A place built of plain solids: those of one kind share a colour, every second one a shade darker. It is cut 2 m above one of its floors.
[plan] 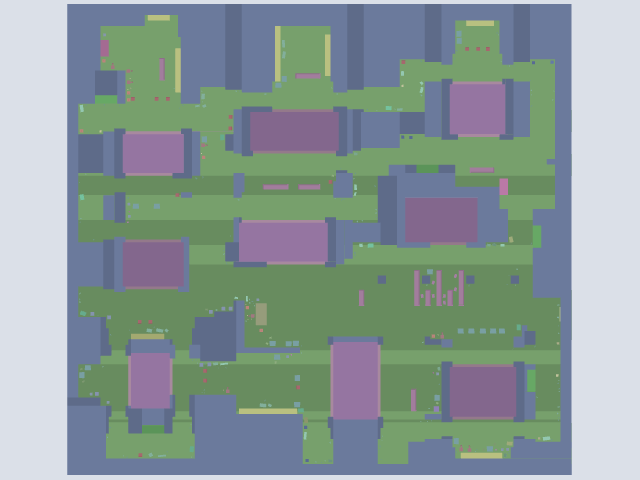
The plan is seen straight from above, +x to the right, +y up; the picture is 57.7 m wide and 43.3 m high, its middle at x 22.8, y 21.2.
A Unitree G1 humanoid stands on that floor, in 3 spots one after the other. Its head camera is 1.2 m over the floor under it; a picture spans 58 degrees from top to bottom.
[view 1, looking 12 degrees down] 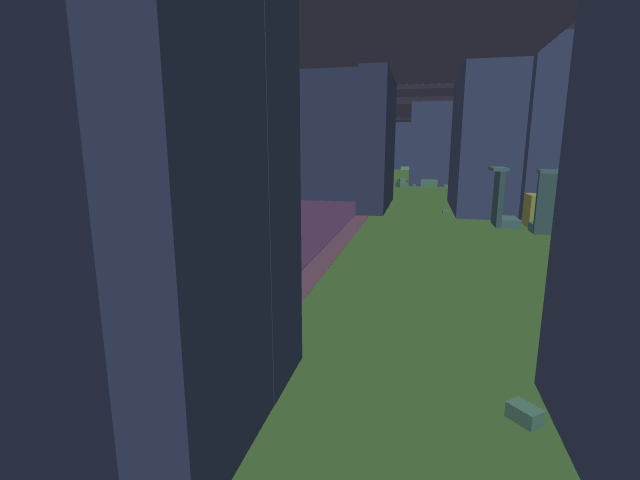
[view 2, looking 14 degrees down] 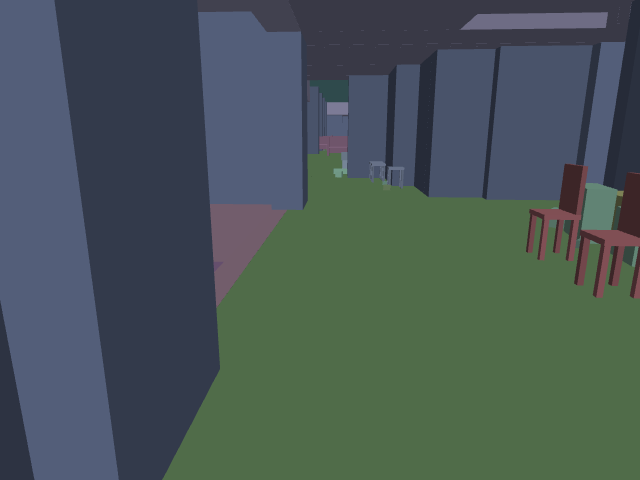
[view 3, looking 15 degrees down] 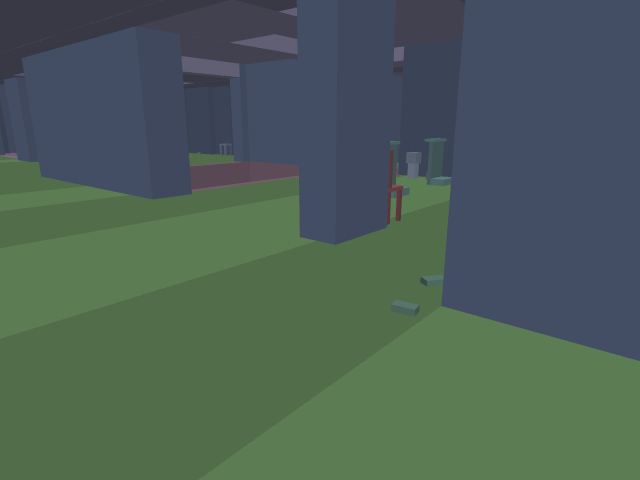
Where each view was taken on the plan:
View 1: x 26.25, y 33.88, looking -167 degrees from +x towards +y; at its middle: floor_old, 5.77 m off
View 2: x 3.25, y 15.88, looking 3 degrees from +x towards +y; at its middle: floor_strip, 4.96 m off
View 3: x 14.62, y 28.12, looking -140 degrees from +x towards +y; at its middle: wall_rock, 4.56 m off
